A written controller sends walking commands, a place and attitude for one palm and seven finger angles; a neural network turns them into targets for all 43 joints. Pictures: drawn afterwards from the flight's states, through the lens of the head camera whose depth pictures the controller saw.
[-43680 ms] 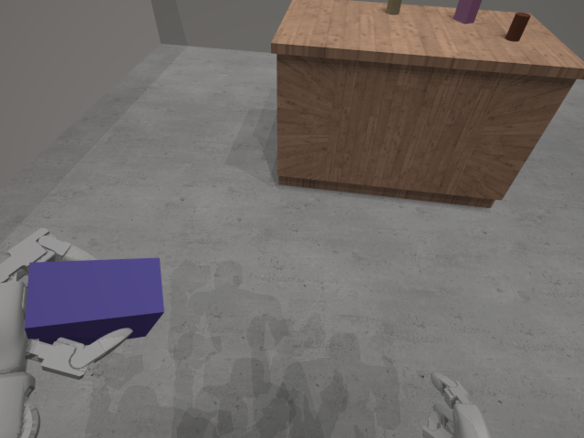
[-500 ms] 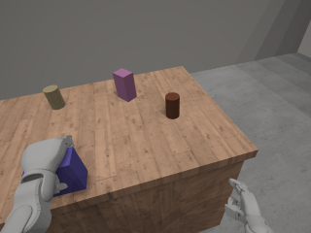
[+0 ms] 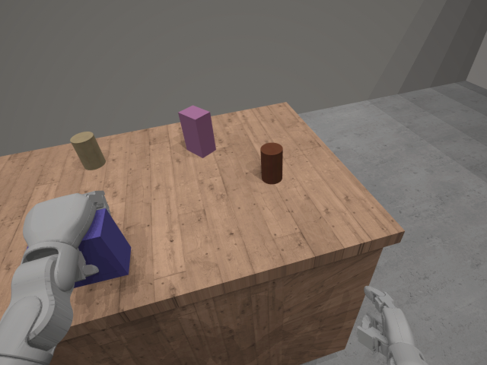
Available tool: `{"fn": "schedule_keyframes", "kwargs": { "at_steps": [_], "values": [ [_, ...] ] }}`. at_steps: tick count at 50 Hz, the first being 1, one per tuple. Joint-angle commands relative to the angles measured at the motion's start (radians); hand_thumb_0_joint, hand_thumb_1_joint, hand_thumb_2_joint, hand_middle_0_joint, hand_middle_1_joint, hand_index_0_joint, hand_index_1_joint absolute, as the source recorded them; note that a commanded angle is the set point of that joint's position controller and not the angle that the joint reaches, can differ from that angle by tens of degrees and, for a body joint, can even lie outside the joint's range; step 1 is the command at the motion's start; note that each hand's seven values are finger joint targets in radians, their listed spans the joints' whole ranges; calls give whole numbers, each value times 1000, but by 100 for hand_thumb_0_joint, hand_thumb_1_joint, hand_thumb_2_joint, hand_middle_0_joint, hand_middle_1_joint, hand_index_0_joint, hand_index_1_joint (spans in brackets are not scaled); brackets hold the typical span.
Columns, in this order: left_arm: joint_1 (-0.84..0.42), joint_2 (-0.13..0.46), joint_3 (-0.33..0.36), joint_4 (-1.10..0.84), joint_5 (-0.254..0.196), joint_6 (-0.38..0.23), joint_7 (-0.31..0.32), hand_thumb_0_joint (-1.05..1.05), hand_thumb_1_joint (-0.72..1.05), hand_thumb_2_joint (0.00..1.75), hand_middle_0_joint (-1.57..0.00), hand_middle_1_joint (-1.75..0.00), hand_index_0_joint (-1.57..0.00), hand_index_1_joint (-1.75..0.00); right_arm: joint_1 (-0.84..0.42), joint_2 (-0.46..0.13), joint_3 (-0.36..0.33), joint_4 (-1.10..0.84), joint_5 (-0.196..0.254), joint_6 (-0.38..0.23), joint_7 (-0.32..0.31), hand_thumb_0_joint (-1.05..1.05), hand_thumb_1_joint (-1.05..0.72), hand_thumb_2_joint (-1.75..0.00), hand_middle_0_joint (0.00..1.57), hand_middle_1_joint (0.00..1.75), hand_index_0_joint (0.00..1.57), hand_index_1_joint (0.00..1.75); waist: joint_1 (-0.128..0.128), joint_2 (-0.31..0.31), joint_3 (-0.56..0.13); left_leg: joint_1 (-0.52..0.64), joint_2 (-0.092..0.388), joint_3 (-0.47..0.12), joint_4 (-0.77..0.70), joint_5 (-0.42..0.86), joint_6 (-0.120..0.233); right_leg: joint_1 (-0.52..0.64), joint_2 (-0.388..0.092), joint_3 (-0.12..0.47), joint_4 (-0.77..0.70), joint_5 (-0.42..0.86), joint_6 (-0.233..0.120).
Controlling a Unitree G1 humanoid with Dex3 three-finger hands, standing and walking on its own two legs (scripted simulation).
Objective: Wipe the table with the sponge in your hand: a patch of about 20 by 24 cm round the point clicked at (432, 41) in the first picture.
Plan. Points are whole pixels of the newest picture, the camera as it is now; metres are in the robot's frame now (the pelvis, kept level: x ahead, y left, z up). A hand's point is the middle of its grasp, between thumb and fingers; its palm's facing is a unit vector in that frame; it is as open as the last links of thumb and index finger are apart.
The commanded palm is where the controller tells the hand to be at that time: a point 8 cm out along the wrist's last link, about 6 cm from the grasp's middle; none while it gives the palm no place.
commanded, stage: lift the sponge slowly off the table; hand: left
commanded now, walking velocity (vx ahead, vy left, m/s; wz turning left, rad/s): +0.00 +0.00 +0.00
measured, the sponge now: (89, 256) +0.23 +0.31 +0.09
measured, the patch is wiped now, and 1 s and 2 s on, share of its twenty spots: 1.00 1.00 1.00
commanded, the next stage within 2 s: bring the sponge back beside the body in 0.62 s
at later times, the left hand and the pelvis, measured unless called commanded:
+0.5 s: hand (72, 225) +0.23 +0.31 +0.16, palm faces +0.16 -0.05 -0.99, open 9.8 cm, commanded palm +0.19 +0.30 +0.24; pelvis +0.00 +0.01 +0.00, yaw +0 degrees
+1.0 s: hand (79, 228) +0.23 +0.30 +0.16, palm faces +0.14 -0.05 -0.99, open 9.8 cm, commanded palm +0.18 +0.29 +0.23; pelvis -0.01 +0.00 +0.00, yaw +0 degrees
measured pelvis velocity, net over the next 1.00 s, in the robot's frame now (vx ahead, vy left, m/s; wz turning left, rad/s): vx -0.01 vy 0.00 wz -0.01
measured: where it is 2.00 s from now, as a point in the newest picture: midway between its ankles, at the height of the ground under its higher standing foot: outside the picture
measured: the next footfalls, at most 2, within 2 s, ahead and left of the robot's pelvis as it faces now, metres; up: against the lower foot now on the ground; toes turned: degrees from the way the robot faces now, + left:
none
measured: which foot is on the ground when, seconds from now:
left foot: down 0.00-1.00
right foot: down 0.00-1.00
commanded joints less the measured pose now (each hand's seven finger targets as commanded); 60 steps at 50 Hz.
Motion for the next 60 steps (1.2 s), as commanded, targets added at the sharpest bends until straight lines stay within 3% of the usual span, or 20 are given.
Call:
{"fn": "schedule_keyframes", "kwargs": {
  "at_steps": [1, 4, 6, 9, 11, 15, 16, 19, 21, 33, 36, 37, 41, 43, 46, 47, 49, 51, 54, 60],
  "values": [
    [-307, 269, 158, -200, 25, 14, 28, 0, 10, 130, -120, -160, -120, -160, -279, -90, -23, -197, 0, -59, -4, 0, -90, -90, 20, 30, 20, 30, 9, -19, -124, 98, -55, 3, -81, -12, 38, -88, 20, 37, -133, 6, -40],
    [-297, 250, 137, -213, 20, 15, 14, 0, 10, 130, -120, -160, -120, -160, -269, -89, -21, -197, -8, -57, -2, 0, -90, -90, 20, 30, 20, 30, 13, -46, -140, 103, -54, 5, -77, 11, 41, -82, 19, 13, -127, 33, -38],
    [-333, 252, 133, -267, 28, 15, 8, 0, 10, 130, -120, -160, -120, -160, -285, -81, -17, -207, -1, -61, -1, 0, -90, -90, 20, 30, 20, 30, 8, 7, -148, 115, -51, -4, -87, -3, 39, -81, 24, 25, -119, 28, -43],
    [-288, 269, 158, -233, 24, 26, 10, 0, 10, 130, -120, -160, -120, -160, -269, -88, -19, -195, -9, -54, 2, 0, -90, -90, 20, 30, 20, 30, 21, -57, -138, 101, -48, -3, -87, 14, 40, -79, 23, 10, -124, 38, -40],
    [-326, 282, 169, -266, 27, 37, 9, 0, 10, 130, -120, -160, -120, -160, -288, -85, -16, -205, -1, -53, 3, 0, -90, -90, 20, 30, 20, 30, 18, -14, -149, 106, -47, -8, -92, 9, 37, -72, 25, 35, -118, 35, -47],
    [-340, 274, 154, -257, 22, 62, 6, 0, 10, 130, -120, -160, -120, -160, -293, -85, -13, -193, -3, -42, 8, 0, -90, -90, 20, 30, 20, 30, 21, -38, -153, 102, -48, 0, -87, 33, 34, -73, 19, 15, -121, 52, -41],
    [-355, 273, 155, -289, 20, 66, 2, 0, 10, 130, -120, -160, -120, -160, -306, -82, -9, -209, 4, -46, 7, 0, -90, -90, 20, 30, 20, 30, 19, 12, -156, 105, -47, -10, -98, 11, 32, -67, 25, 33, -115, 37, -49],
    [-338, 239, 115, -280, 11, 74, -10, 0, 10, 130, -120, -160, -120, -160, -299, -80, -7, -209, -4, -46, 7, 0, -90, -90, 20, 30, 20, 30, 22, -27, -155, 105, -47, -3, -91, 21, 36, -75, 20, 8, -117, 49, -42],
    [-339, 291, 160, -289, 17, 80, -18, 0, 10, 130, -120, -160, -120, -160, -305, -85, -6, -212, 3, -46, 6, 0, -90, -90, 20, 30, 20, 30, 20, -20, -156, 99, -44, -13, -94, 13, 35, -70, 25, 34, -113, 44, -48],
    [-404, 301, 142, -216, 18, 83, -50, 0, 10, 130, -120, -160, -120, -160, -294, -84, 2, -204, 5, -44, -8, 0, -90, -90, 20, 30, 20, 30, 12, -59, -137, 81, -47, -4, -86, -31, 33, -103, 13, 24, -125, -14, -39],
    [-426, 332, 161, -248, 29, 71, -53, 0, 10, 130, -120, -160, -120, -160, -299, -86, -2, -213, 6, -52, -11, 0, -90, -90, 20, 30, 20, 30, 14, -6, -157, 90, -50, -11, -89, -44, 34, -91, 19, 47, -118, -19, -46],
    [-437, 289, 122, -243, 26, 69, -54, 0, 10, 130, -120, -160, -120, -160, -298, -78, 4, -218, 2, -54, -12, 0, -90, -90, 20, 30, 20, 30, 16, -13, -161, 86, -54, -5, -85, -30, 36, -90, 13, 26, -114, -7, -45],
    [-379, 321, 172, -280, 19, 48, -44, 0, 10, 130, -120, -160, -120, -160, -291, -82, -5, -216, 3, -63, -5, 0, -90, -90, 20, 30, 20, 30, 22, 3, -165, 96, -49, -14, -85, -23, 34, -83, 19, 50, -114, -3, -49],
    [-367, 281, 143, -284, 14, 47, -35, 0, 10, 130, -120, -160, -120, -160, -288, -74, -4, -212, -4, -63, -2, 0, -90, -90, 20, 30, 20, 30, 23, -26, -166, 95, -49, -3, -80, -5, 34, -86, 12, 29, -114, 9, -42],
    [-336, 335, 205, -271, 11, 60, -22, 0, 10, 130, -120, -160, -120, -160, -293, -87, -9, -210, -1, -56, -1, 0, -90, -90, 20, 30, 20, 30, 29, -26, -147, 79, -48, -6, -81, -20, 30, -85, 17, 60, -120, -11, -47],
    [-331, 294, 170, -274, 5, 63, -21, 0, 10, 130, -120, -160, -120, -160, -296, -81, -5, -217, -4, -54, -2, 0, -90, -90, 20, 30, 20, 30, 32, -38, -143, 73, -50, 1, -80, -17, 32, -85, 12, 35, -118, -7, -43],
    [-287, 306, 186, -252, -4, 67, -16, 0, 10, 130, -120, -160, -120, -160, -288, -88, -10, -209, -7, -52, 0, 0, -90, -90, 20, 30, 20, 30, 35, -64, -149, 80, -48, 6, -68, 2, 33, -88, 10, 36, -123, 6, -38],
    [-295, 313, 192, -310, -2, 66, -16, 0, 10, 130, -120, -160, -120, -160, -306, -83, -8, -217, 1, -57, 1, 0, -90, -90, 20, 30, 20, 30, 29, -8, -151, 87, -50, -3, -74, -1, 31, -86, 14, 60, -118, 3, -45],
    [-279, 279, 157, -278, -12, 65, -22, 0, 10, 130, -120, -160, -120, -160, -289, -84, -8, -211, -7, -57, -3, 0, -90, -90, 20, 30, 20, 30, 23, -63, -120, 78, -49, 5, -70, -27, 35, -111, 9, 32, -129, -19, -33],
    [-281, 285, 154, -322, 0, 48, -24, 0, 10, 130, -120, -160, -120, -160, -285, -81, -10, -208, -10, -66, -10, 0, -90, -90, 20, 30, 20, 30, 20, -51, -135, 102, -50, 5, -61, -5, 38, -113, 6, 43, -129, -4, -33]
  ]
}}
